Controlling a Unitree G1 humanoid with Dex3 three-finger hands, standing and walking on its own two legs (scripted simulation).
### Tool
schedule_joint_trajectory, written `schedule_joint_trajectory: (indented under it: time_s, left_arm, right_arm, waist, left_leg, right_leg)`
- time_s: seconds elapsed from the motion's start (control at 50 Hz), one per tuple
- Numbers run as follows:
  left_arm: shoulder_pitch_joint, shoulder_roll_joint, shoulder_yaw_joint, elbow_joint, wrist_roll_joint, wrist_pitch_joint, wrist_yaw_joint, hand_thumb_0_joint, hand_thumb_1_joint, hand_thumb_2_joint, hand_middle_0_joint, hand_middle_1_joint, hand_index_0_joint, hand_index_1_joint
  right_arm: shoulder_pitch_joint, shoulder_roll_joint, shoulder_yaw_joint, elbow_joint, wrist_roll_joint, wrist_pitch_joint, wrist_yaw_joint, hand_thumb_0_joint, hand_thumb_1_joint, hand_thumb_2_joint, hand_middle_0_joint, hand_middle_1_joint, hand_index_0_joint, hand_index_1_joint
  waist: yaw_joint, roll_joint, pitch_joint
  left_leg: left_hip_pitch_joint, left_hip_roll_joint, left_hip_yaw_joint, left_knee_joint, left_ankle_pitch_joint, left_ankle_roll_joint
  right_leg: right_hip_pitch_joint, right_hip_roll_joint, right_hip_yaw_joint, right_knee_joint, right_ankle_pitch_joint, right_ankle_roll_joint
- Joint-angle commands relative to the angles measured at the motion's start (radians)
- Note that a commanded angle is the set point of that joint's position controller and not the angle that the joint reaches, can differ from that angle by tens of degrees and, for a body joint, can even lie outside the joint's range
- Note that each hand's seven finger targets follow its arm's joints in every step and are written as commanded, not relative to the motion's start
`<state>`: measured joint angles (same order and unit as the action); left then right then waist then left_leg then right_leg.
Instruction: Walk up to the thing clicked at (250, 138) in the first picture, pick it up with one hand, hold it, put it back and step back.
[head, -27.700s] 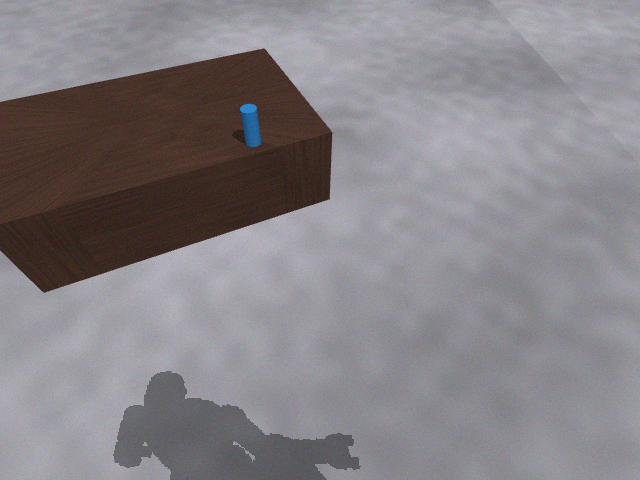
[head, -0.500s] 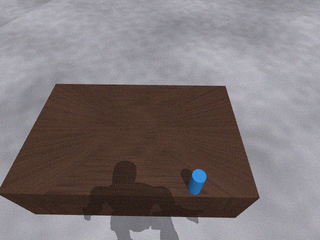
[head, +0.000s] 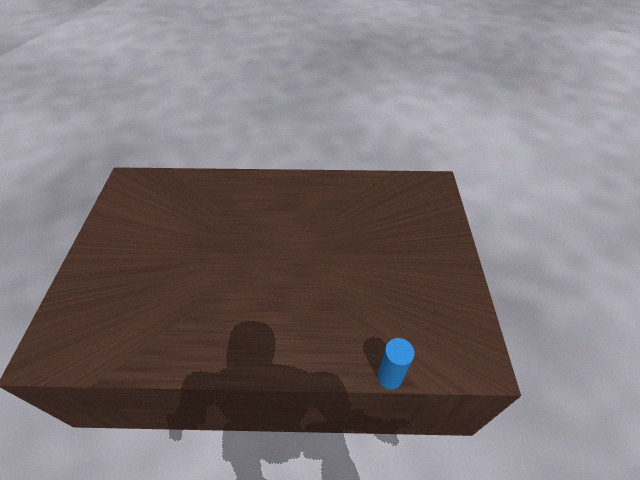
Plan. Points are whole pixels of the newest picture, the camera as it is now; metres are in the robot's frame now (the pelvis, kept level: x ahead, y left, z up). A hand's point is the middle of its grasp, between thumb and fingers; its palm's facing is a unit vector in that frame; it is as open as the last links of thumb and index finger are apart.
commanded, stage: stand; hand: right
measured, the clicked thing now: (394, 364) +0.39 -0.15 -0.35
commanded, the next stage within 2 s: step back in 0.56 s
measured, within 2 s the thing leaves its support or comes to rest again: neither
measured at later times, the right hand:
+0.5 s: hand out of the picture +0.06 -0.25 -0.16, palm faces -0.03 +0.94 -0.33, open 7.4 cm
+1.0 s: hand out of the picture -0.03 -0.21 -0.15, palm faces -0.05 +0.90 -0.44, open 7.4 cm
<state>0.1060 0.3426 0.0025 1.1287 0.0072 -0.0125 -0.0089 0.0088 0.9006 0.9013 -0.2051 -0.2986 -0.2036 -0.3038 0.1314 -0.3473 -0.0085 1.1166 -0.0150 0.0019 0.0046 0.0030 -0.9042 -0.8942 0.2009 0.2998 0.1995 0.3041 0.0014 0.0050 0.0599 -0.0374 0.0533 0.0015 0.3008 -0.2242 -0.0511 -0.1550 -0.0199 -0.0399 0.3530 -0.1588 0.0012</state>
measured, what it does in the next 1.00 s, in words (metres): walks backwards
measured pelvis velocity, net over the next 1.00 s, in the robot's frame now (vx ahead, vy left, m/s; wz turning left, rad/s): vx -0.08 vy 0.06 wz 0.01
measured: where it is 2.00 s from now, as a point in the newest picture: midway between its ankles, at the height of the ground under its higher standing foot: outside the picture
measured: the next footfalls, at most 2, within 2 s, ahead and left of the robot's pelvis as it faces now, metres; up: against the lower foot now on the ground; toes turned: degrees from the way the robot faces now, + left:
right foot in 1.34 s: -0.13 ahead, -0.06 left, +0.00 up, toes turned -2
left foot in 1.70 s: -0.23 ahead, +0.18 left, +0.00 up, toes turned -1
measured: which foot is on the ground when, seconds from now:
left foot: down 0.00-1.00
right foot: down 0.00-0.88, up 0.90-1.00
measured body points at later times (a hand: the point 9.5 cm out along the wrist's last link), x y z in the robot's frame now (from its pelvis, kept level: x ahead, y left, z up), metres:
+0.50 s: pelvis +0.00 +0.00 +0.00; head +0.01 +0.00 +0.45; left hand +0.07 +0.30 -0.13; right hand +0.06 -0.30 -0.14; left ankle -0.04 +0.15 -0.75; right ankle +0.02 -0.12 -0.75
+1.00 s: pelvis -0.08 +0.06 -0.02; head +0.00 +0.10 +0.42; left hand +0.07 +0.37 -0.16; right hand -0.02 -0.26 -0.12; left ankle -0.07 +0.15 -0.75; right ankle -0.06 -0.10 -0.68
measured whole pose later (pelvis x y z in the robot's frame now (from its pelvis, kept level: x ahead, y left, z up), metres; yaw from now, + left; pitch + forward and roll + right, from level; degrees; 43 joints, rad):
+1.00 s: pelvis -0.08 +0.06 -0.02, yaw +0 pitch -1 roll -1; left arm -0.01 0.41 0.07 0.91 0.00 0.07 0.03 0.01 0.90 0.90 -0.20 -0.30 -0.20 -0.30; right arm 0.16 -0.35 -0.05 0.96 -0.04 0.04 0.01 0.00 -0.90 -0.89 0.20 0.30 0.20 0.30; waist -0.02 -0.07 0.20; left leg -0.28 -0.02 0.00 0.60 -0.31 0.04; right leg -0.51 0.11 0.19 1.08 -0.49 -0.01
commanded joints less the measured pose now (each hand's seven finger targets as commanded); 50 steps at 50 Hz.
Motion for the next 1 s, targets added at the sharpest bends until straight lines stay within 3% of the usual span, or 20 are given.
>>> schedule_joint_trajectory:
  time_s: [0.0,0.44,0.52,0.54,0.58,0.62,0.66,0.68,0.72,0.76,0.78,0.82,0.84,0.86,0.88,0.9,0.92,0.94,0.98]
  left_arm:
    - [-0.039,0.216,0.041,-0.058,0.000,-0.018,0.015,0.000,0.899,0.900,-0.200,-0.300,-0.200,-0.300]
    - [-0.032,0.225,0.042,-0.058,0.000,-0.019,0.014,0.000,0.900,0.900,-0.200,-0.300,-0.200,-0.300]
    - [-0.035,0.224,0.042,-0.059,0.001,-0.018,0.014,0.000,0.900,0.900,-0.200,-0.300,-0.200,-0.300]
    - [-0.040,0.279,0.094,-0.085,-0.013,-0.008,0.018,0.000,0.900,0.900,-0.200,-0.300,-0.200,-0.300]
    - [-0.022,0.285,0.104,-0.108,-0.017,-0.001,0.024,0.000,0.900,0.900,-0.200,-0.300,-0.200,-0.300]
    - [-0.027,0.301,0.117,-0.148,-0.013,0.006,0.027,0.000,0.900,0.900,-0.200,-0.300,-0.200,-0.300]
    - [-0.061,0.302,0.120,-0.186,0.008,0.012,0.031,0.000,0.900,0.900,-0.200,-0.300,-0.200,-0.300]
    - [-0.076,0.304,0.121,-0.207,0.019,0.014,0.032,0.000,0.900,0.900,-0.200,-0.300,-0.200,-0.300]
    - [-0.137,0.286,0.115,-0.249,0.023,0.021,0.036,0.000,0.900,0.900,-0.200,-0.300,-0.200,-0.300]
    - [-0.147,0.282,0.113,-0.274,0.027,0.030,0.037,0.000,0.900,0.900,-0.200,-0.300,-0.200,-0.300]
    - [-0.159,0.291,0.114,-0.290,0.027,0.036,0.039,0.000,0.900,0.900,-0.200,-0.300,-0.200,-0.300]
    - [-0.183,0.267,0.103,-0.310,0.008,0.056,0.034,0.000,0.900,0.900,-0.200,-0.300,-0.200,-0.300]
    - [-0.124,0.200,0.091,-0.319,-0.005,0.067,0.033,0.000,0.900,0.900,-0.200,-0.300,-0.200,-0.300]
    - [-0.086,0.179,0.090,-0.311,-0.005,0.075,0.041,0.000,0.900,0.900,-0.200,-0.300,-0.200,-0.300]
    - [-0.107,0.226,0.109,-0.297,0.004,0.077,0.052,0.000,0.900,0.900,-0.200,-0.300,-0.200,-0.300]
    - [-0.126,0.251,0.114,-0.283,0.008,0.079,0.056,0.000,0.900,0.900,-0.200,-0.300,-0.200,-0.300]
    - [-0.065,0.247,0.111,-0.265,-0.003,0.079,0.056,0.000,0.900,0.900,-0.200,-0.300,-0.200,-0.300]
    - [-0.008,0.232,0.106,-0.256,-0.011,0.076,0.055,0.000,0.900,0.900,-0.200,-0.300,-0.200,-0.300]
    - [0.005,0.244,0.112,-0.263,0.002,0.067,0.049,0.000,0.900,0.900,-0.200,-0.300,-0.200,-0.300]
  right_arm:
    - [-0.019,-0.213,-0.035,-0.058,0.000,-0.022,-0.016,0.000,-0.900,-0.900,0.200,0.300,0.200,0.300]
    - [-0.018,-0.208,-0.037,-0.059,0.000,-0.022,-0.011,0.000,-0.900,-0.900,0.200,0.300,0.200,0.300]
    - [-0.021,-0.210,-0.037,-0.060,0.001,-0.024,-0.013,0.000,-0.900,-0.900,0.200,0.300,0.200,0.300]
    - [-0.058,-0.262,-0.056,-0.080,0.008,-0.008,-0.009,0.000,-0.900,-0.900,0.200,0.300,0.200,0.300]
    - [-0.027,-0.233,-0.056,-0.102,0.026,0.002,-0.011,0.000,-0.900,-0.900,0.200,0.300,0.200,0.300]
    - [0.008,-0.218,-0.059,-0.127,0.029,0.015,-0.012,0.000,-0.900,-0.900,0.200,0.300,0.200,0.300]
    - [0.004,-0.214,-0.073,-0.151,0.021,0.035,-0.009,0.000,-0.900,-0.900,0.200,0.300,0.200,0.300]
    - [0.025,-0.212,-0.076,-0.160,0.018,0.043,-0.007,0.000,-0.900,-0.900,0.200,0.300,0.200,0.300]
    - [0.077,-0.217,-0.080,-0.177,0.025,0.047,-0.006,0.000,-0.900,-0.900,0.200,0.300,0.200,0.300]
    - [0.098,-0.231,-0.088,-0.186,0.016,0.046,-0.007,0.000,-0.900,-0.900,0.200,0.300,0.200,0.300]
    - [0.136,-0.229,-0.091,-0.185,0.009,0.044,-0.008,0.000,-0.900,-0.900,0.200,0.300,0.200,0.300]
    - [0.176,-0.231,-0.105,-0.170,-0.013,0.029,-0.009,0.000,-0.900,-0.900,0.200,0.300,0.200,0.300]
    - [0.131,-0.302,-0.120,-0.194,-0.040,0.018,-0.012,0.000,-0.900,-0.900,0.200,0.300,0.200,0.300]
    - [0.039,-0.399,-0.135,-0.227,-0.043,0.010,-0.010,0.000,-0.900,-0.900,0.200,0.300,0.200,0.300]
    - [0.030,-0.437,-0.144,-0.249,-0.027,0.008,-0.009,0.000,-0.900,-0.900,0.200,0.300,0.200,0.300]
    - [0.001,-0.387,-0.135,-0.253,-0.023,0.004,-0.017,0.000,-0.900,-0.900,0.200,0.300,0.200,0.300]
    - [-0.066,-0.331,-0.117,-0.259,-0.021,0.002,-0.025,0.000,-0.900,-0.900,0.200,0.300,0.200,0.300]
    - [-0.094,-0.295,-0.110,-0.272,-0.031,0.002,-0.032,0.000,-0.900,-0.900,0.200,0.300,0.200,0.300]
    - [-0.029,-0.262,-0.108,-0.273,-0.018,-0.001,-0.043,0.000,-0.900,-0.900,0.200,0.300,0.200,0.300]
  waist:
    - [0.000,-0.003,-0.072]
    - [0.002,0.009,-0.062]
    - [0.001,0.000,-0.085]
    - [0.015,-0.004,0.019]
    - [0.004,-0.041,-0.067]
    - [-0.001,-0.108,-0.147]
    - [0.008,-0.176,-0.145]
    - [0.001,-0.174,-0.132]
    - [-0.030,-0.195,-0.129]
    - [-0.023,-0.198,-0.127]
    - [-0.039,-0.204,-0.140]
    - [-0.069,-0.125,-0.109]
    - [-0.035,0.114,-0.077]
    - [0.008,0.237,-0.067]
    - [-0.043,0.260,-0.100]
    - [-0.036,0.169,-0.084]
    - [0.023,0.117,-0.088]
    - [0.054,0.131,-0.102]
    - [0.022,0.137,-0.141]
  left_leg:
    - [-0.060,0.088,-0.054,-0.046,0.138,0.054]
    - [-0.071,0.085,-0.054,-0.052,0.090,0.056]
    - [-0.054,0.090,-0.055,-0.051,0.123,0.056]
    - [-0.133,0.068,-0.054,0.071,0.270,0.083]
    - [-0.123,0.035,-0.015,0.199,0.292,0.081]
    - [-0.153,-0.030,0.015,0.346,0.167,0.077]
    - [-0.238,-0.085,-0.027,0.592,-0.321,0.092]
    - [-0.247,-0.067,-0.074,0.657,-0.357,0.098]
    - [-0.268,-0.054,-0.093,0.655,-0.313,0.104]
    - [-0.256,-0.053,-0.063,0.576,-0.281,0.091]
    - [-0.254,-0.038,-0.067,0.449,-0.231,0.090]
    - [-0.181,-0.039,-0.036,0.176,0.003,0.074]
    - [-0.176,0.111,-0.270,0.017,0.206,0.084]
    - [-0.171,0.253,-0.465,-0.008,0.385,0.142]
    - [-0.265,0.311,-0.556,-0.020,0.361,0.222]
    - [-0.266,0.281,-0.476,0.004,0.363,0.220]
    - [-0.154,0.210,-0.325,0.066,0.422,0.192]
    - [-0.068,0.161,-0.247,0.105,0.457,0.170]
    - [0.042,0.181,-0.241,0.156,0.575,0.205]
  right_leg:
    - [0.071,-0.112,0.105,-0.051,0.167,-0.023]
    - [0.061,-0.111,0.111,-0.060,0.117,-0.026]
    - [0.073,-0.112,0.111,-0.050,0.161,-0.028]
    - [0.009,-0.103,0.120,0.020,0.334,-0.028]
    - [0.047,-0.140,0.134,0.042,0.468,-0.082]
    - [0.063,-0.222,0.216,0.022,0.477,-0.165]
    - [0.012,-0.325,0.298,0.004,0.432,-0.257]
    - [-0.036,-0.334,0.287,0.024,0.409,-0.271]
    - [-0.056,-0.297,0.237,0.066,0.398,-0.243]
    - [-0.079,-0.281,0.227,0.095,0.346,-0.221]
    - [-0.049,-0.278,0.231,0.142,0.333,-0.199]
    - [-0.129,-0.202,0.178,0.268,0.157,-0.132]
    - [-0.238,-0.040,0.122,0.435,-0.087,-0.075]
    - [-0.356,0.125,0.139,0.578,-0.446,-0.028]
    - [-0.279,0.146,0.265,0.719,-0.515,-0.025]
    - [-0.287,0.143,0.301,0.814,-0.463,-0.029]
    - [-0.361,0.145,0.311,0.860,-0.378,-0.025]
    - [-0.413,0.140,0.296,0.861,-0.320,-0.023]
    - [-0.406,0.118,0.252,0.874,-0.315,0.006]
